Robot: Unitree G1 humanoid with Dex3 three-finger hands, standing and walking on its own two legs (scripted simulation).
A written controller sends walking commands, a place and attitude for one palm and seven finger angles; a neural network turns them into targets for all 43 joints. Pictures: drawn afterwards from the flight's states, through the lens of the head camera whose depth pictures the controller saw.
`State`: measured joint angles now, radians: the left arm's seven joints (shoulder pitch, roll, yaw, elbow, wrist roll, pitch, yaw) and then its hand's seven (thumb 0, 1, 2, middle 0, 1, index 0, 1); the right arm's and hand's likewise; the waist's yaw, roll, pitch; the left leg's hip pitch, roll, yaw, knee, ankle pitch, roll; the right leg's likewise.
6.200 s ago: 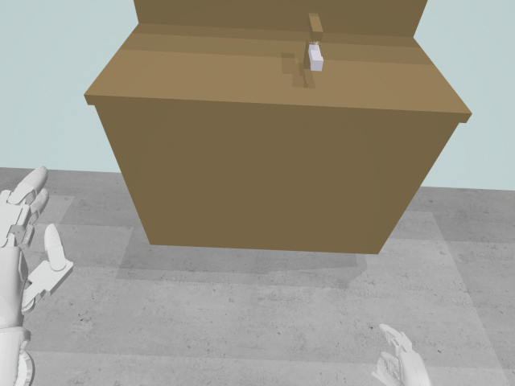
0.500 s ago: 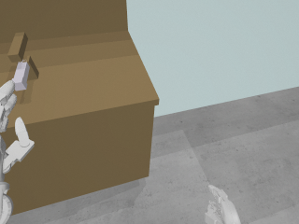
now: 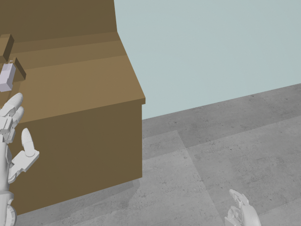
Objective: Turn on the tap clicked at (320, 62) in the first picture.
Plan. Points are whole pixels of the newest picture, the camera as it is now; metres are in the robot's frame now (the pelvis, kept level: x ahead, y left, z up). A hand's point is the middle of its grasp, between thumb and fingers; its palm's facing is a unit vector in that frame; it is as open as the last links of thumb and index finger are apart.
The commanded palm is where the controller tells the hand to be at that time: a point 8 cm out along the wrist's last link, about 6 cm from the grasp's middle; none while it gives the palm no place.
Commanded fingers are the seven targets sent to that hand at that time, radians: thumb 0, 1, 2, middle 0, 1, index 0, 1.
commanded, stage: come to a stop and stand still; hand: left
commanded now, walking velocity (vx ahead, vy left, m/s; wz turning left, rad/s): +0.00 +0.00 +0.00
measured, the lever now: (4, 85) +0.45 +0.46 +0.11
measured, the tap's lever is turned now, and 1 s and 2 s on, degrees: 0 0 0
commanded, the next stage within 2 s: look again from close up in 1.08 s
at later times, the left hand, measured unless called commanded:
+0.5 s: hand (19, 159) +0.21 +0.28 +0.14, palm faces +0.27 -0.88 -0.40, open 7.4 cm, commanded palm +0.15 +0.32 +0.18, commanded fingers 0.00 0.90 0.90 -0.20 -0.30 -0.20 -0.30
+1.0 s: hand (17, 129) +0.26 +0.30 +0.16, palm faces +0.33 -0.86 -0.39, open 7.4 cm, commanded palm +0.20 +0.33 +0.18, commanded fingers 0.00 0.90 0.90 -0.20 -0.30 -0.20 -0.30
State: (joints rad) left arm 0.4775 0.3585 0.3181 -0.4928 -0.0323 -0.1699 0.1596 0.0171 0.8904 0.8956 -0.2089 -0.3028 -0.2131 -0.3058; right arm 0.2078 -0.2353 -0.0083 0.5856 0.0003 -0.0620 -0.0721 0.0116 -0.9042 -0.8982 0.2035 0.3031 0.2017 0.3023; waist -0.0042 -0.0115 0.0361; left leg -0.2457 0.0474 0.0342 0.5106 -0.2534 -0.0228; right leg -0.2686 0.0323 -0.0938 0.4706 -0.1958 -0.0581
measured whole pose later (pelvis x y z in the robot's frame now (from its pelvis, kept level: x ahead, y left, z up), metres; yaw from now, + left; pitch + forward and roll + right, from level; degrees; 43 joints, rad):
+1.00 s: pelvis +0.04 +0.05 +0.01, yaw +0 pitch +1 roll -1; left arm 0.42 0.40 0.37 -0.50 -0.05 -0.20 0.09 0.02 0.89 0.90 -0.21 -0.30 -0.21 -0.31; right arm 0.16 -0.18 0.03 0.52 -0.01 -0.11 -0.01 0.01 -0.90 -0.90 0.21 0.30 0.21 0.30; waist 0.02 -0.04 0.05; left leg -0.19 -0.02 0.04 0.45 -0.28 0.05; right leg -0.21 0.01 -0.02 0.38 -0.20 0.00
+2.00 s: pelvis +0.04 +0.05 -0.01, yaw +1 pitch +0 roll -1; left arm 0.45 0.37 0.35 -0.43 -0.05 -0.21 0.11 0.02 0.89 0.90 -0.21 -0.30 -0.21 -0.31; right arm 0.24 -0.23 -0.01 0.58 -0.01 -0.07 -0.03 0.01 -0.90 -0.90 0.21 0.30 0.20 0.30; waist 0.01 -0.01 -0.01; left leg -0.22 -0.05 0.02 0.56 -0.35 0.07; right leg -0.25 -0.02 -0.04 0.55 -0.30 0.01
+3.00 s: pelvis +0.11 +0.13 +0.00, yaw -3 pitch -1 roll +0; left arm 0.41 0.38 0.36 -0.51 -0.05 -0.17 0.14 0.02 0.89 0.90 -0.21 -0.30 -0.21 -0.31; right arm 0.16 -0.16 0.02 0.56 0.00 -0.10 -0.05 0.01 -0.90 -0.90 0.20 0.30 0.20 0.30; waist 0.03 -0.04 0.06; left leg -0.29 0.04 0.04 0.50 -0.20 -0.01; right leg -0.23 0.00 -0.06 0.49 -0.25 -0.01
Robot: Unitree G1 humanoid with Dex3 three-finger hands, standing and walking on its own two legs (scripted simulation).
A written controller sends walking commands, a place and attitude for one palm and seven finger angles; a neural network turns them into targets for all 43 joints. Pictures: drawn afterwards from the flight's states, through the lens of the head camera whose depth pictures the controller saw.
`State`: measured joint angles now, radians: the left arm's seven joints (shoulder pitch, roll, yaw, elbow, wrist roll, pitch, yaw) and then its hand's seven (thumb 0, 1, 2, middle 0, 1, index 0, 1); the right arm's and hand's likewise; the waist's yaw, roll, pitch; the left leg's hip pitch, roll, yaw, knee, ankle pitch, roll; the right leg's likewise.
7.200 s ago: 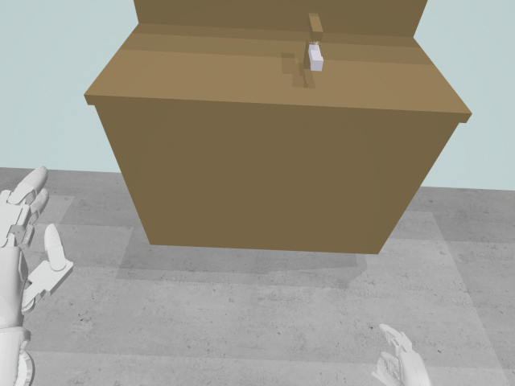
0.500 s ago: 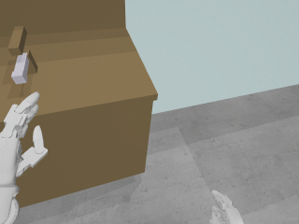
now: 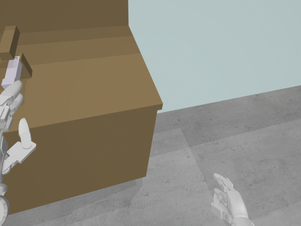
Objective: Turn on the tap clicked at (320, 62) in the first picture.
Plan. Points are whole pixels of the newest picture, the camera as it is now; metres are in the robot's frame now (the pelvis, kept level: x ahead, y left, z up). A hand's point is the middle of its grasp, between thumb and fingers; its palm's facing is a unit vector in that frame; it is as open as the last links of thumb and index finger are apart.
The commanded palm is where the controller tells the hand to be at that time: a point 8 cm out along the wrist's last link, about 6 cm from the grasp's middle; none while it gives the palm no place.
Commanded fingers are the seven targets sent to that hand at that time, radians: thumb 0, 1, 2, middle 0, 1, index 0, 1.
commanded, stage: come to a stop and stand still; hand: left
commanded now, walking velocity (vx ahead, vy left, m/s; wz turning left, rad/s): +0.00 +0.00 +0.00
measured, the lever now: (11, 85) +0.41 +0.42 +0.10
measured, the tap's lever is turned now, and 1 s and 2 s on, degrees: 0 0 0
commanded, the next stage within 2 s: look again from close up in 0.08 s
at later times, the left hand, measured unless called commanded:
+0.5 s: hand (34, 159) +0.20 +0.23 +0.16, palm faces +0.38 -0.85 -0.35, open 7.4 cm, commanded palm +0.14 +0.27 +0.17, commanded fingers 0.00 0.90 0.90 -0.20 -0.30 -0.20 -0.30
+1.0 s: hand (23, 152) +0.21 +0.26 +0.15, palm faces +0.41 -0.83 -0.38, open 7.4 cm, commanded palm +0.16 +0.29 +0.17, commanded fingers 0.00 0.90 0.90 -0.20 -0.30 -0.20 -0.30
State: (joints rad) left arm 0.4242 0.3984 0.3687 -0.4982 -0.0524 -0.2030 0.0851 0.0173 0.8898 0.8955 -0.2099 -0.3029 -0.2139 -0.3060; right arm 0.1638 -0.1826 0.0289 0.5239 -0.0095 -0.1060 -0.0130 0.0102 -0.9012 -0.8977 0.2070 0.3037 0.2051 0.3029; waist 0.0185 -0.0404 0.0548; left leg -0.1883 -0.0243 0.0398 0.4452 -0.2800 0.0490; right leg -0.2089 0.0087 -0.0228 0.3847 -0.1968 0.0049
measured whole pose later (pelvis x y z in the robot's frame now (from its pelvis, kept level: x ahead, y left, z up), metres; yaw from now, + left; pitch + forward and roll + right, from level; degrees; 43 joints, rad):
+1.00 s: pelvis +0.01 +0.01 -0.01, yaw +2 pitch +0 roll -1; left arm 0.45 0.37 0.35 -0.43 -0.05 -0.21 0.11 0.02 0.89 0.90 -0.21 -0.30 -0.21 -0.31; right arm 0.24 -0.23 -0.01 0.58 -0.01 -0.07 -0.03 0.01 -0.90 -0.90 0.21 0.30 0.20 0.30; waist 0.01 -0.01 -0.01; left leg -0.22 -0.05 0.02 0.56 -0.35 0.07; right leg -0.25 -0.02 -0.04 0.55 -0.30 0.01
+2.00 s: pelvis +0.07 +0.08 -0.01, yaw -3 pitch -1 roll +0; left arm 0.41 0.38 0.36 -0.51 -0.05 -0.17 0.14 0.02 0.89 0.90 -0.21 -0.30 -0.21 -0.31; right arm 0.16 -0.16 0.02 0.56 0.00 -0.10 -0.05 0.01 -0.90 -0.90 0.20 0.30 0.20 0.30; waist 0.03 -0.04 0.06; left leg -0.29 0.04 0.04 0.50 -0.20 -0.01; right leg -0.23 0.00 -0.06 0.49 -0.25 -0.01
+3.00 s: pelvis +0.10 +0.11 +0.00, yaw -4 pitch +0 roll -2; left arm 0.42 0.38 0.35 -0.47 -0.04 -0.17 0.10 0.01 0.89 0.90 -0.21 -0.30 -0.21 -0.31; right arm 0.14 -0.16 0.03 0.55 0.00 -0.10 -0.02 0.01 -0.90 -0.90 0.21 0.30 0.21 0.30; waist 0.03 -0.04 0.06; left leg -0.25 0.01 0.07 0.48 -0.23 0.04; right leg -0.16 -0.02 -0.02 0.39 -0.23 0.03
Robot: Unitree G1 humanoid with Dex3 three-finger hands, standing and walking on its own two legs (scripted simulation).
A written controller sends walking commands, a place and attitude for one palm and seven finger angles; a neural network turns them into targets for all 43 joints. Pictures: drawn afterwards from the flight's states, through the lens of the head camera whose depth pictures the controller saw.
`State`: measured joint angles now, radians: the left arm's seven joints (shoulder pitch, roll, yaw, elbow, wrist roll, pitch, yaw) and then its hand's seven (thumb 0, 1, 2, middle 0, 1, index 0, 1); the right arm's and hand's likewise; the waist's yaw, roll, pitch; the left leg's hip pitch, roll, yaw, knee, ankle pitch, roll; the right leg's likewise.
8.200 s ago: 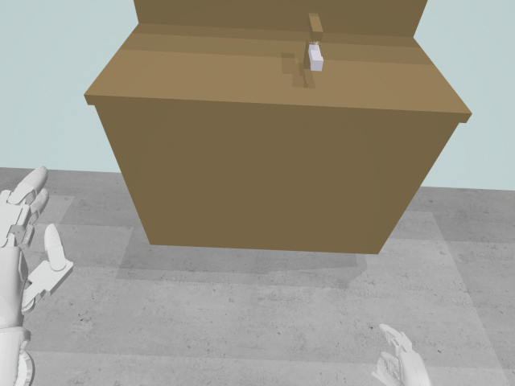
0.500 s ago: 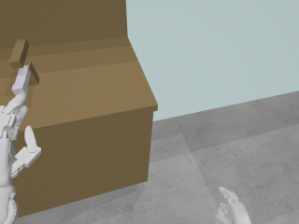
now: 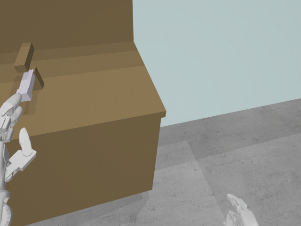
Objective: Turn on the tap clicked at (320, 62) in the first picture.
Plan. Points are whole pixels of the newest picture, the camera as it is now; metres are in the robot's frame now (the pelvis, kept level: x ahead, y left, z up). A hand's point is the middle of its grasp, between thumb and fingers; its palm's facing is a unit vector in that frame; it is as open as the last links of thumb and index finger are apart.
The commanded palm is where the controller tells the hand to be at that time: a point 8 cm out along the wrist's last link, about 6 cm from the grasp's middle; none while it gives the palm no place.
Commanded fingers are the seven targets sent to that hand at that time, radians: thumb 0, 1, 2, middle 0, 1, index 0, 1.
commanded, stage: shuffle to correct the standing spot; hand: left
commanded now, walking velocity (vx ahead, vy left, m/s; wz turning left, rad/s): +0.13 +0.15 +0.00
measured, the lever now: (24, 94) +0.42 +0.40 +0.11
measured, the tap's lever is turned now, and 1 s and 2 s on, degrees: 0 0 0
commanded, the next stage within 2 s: come to a stop and stand still in 0.36 s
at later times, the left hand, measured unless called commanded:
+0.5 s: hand (34, 119) +0.28 +0.27 +0.18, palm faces +0.37 -0.83 -0.42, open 7.4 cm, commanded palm +0.22 +0.31 +0.18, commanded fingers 0.00 0.90 0.90 -0.20 -0.30 -0.20 -0.30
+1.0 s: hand (27, 108) +0.31 +0.30 +0.18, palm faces +0.35 -0.87 -0.36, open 7.4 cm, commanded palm +0.25 +0.34 +0.18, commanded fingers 0.00 0.90 0.90 -0.20 -0.30 -0.20 -0.30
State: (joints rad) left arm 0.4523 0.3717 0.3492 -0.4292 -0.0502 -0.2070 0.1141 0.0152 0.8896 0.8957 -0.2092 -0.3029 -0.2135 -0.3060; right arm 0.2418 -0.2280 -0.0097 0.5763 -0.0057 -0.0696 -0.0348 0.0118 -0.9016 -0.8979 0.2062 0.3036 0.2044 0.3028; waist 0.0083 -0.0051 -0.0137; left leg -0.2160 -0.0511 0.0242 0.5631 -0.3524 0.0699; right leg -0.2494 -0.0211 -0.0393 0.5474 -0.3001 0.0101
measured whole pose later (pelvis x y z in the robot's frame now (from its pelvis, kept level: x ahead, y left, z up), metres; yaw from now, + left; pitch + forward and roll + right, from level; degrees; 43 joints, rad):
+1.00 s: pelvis +0.07 +0.07 +0.01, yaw -5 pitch -1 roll +0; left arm 0.41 0.38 0.36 -0.51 -0.05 -0.17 0.14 0.02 0.89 0.90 -0.21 -0.30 -0.21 -0.31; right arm 0.16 -0.16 0.02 0.56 0.00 -0.10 -0.05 0.01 -0.90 -0.90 0.20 0.30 0.20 0.30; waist 0.03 -0.04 0.06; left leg -0.29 0.04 0.04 0.50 -0.20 -0.01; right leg -0.23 0.00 -0.06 0.49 -0.25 -0.01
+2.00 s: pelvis +0.10 +0.10 +0.01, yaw -6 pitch +0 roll -2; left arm 0.42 0.38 0.35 -0.47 -0.04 -0.17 0.10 0.01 0.89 0.90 -0.21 -0.30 -0.21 -0.31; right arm 0.14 -0.16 0.03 0.55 0.00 -0.10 -0.02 0.01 -0.90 -0.90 0.21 0.30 0.21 0.30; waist 0.03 -0.04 0.06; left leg -0.25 0.01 0.07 0.48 -0.23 0.04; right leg -0.16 -0.02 -0.02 0.39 -0.23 0.03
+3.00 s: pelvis +0.08 +0.10 +0.01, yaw -6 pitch -1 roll -1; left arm 0.44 0.41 0.37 -0.43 -0.04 -0.18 0.07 0.02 0.88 0.89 -0.22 -0.30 -0.22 -0.31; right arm 0.21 -0.18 0.02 0.55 0.01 -0.10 -0.02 0.01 -0.90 -0.90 0.21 0.30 0.20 0.30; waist 0.03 -0.04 0.10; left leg -0.27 0.02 0.07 0.51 -0.22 0.03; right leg -0.21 -0.01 -0.02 0.47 -0.24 0.02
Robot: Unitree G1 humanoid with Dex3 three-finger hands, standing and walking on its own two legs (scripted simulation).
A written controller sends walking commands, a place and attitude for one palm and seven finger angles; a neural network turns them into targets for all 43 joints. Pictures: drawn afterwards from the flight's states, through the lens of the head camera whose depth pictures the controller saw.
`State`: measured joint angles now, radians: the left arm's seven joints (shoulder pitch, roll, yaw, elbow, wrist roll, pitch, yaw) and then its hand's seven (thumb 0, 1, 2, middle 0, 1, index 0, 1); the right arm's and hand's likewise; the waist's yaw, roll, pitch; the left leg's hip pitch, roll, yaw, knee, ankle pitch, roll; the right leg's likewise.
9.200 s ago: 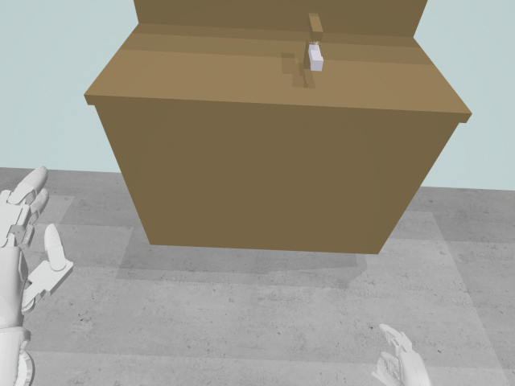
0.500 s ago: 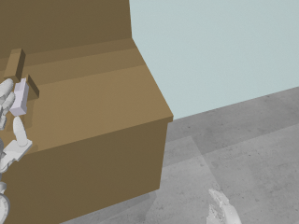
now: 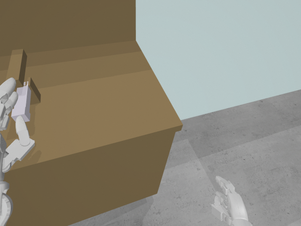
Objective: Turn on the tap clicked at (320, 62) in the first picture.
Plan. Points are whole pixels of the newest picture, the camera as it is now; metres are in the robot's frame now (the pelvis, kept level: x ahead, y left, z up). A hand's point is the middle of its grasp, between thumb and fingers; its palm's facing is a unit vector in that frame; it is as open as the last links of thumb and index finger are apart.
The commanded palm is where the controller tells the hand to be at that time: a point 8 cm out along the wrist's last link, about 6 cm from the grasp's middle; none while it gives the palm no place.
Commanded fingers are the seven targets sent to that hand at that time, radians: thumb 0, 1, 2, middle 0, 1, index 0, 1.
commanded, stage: come to a stop and stand still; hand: left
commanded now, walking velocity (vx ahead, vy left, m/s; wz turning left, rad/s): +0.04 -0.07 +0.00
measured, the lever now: (21, 115) +0.32 +0.36 +0.11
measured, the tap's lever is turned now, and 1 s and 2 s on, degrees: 0 0 0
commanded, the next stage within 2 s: look again from close up in 0.94 s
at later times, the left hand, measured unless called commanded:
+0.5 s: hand (52, 133) +0.25 +0.23 +0.16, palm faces +0.27 -0.88 -0.38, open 7.4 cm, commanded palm +0.18 +0.28 +0.18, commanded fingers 0.00 0.90 0.90 -0.20 -0.30 -0.20 -0.30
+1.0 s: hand (28, 131) +0.25 +0.28 +0.15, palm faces +0.34 -0.86 -0.37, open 7.4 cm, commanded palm +0.19 +0.31 +0.18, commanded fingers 0.00 0.90 0.90 -0.20 -0.30 -0.20 -0.30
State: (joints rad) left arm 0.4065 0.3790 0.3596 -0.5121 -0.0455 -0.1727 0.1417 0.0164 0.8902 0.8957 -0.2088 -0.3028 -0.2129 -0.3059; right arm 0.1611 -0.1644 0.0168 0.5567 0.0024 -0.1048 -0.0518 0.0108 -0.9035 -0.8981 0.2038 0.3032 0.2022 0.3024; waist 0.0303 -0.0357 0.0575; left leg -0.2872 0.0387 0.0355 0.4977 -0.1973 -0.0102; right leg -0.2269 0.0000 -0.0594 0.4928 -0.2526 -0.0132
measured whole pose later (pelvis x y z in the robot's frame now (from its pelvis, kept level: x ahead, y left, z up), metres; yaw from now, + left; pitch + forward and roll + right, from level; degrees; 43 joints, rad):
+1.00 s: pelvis +0.03 +0.04 +0.00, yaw -1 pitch +0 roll -2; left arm 0.42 0.38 0.35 -0.47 -0.04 -0.17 0.10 0.01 0.89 0.90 -0.21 -0.30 -0.21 -0.31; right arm 0.14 -0.16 0.03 0.55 0.00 -0.10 -0.02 0.01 -0.90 -0.90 0.21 0.30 0.21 0.30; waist 0.03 -0.04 0.06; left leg -0.25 0.01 0.07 0.48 -0.23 0.04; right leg -0.16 -0.02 -0.02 0.39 -0.23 0.03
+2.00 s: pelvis +0.01 +0.03 +0.00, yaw -2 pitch -1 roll -1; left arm 0.44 0.41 0.37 -0.43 -0.04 -0.18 0.07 0.02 0.88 0.89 -0.22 -0.30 -0.22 -0.31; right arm 0.21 -0.18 0.02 0.55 0.01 -0.10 -0.02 0.01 -0.90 -0.90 0.21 0.30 0.20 0.30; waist 0.03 -0.04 0.10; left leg -0.27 0.02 0.07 0.51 -0.22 0.03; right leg -0.21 -0.01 -0.02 0.47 -0.24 0.02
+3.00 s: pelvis +0.00 +0.04 +0.00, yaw -2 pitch +0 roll -1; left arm 0.24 0.43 0.45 -0.40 -0.04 -0.24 0.10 0.02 0.89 0.90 -0.21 -0.30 -0.21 -0.31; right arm 0.19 -0.18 0.00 0.57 0.00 -0.16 0.02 0.01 -0.90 -0.90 0.21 0.30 0.21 0.30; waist 0.03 -0.03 0.09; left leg -0.28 0.00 0.08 0.50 -0.21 0.05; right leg -0.22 -0.03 -0.01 0.46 -0.23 0.02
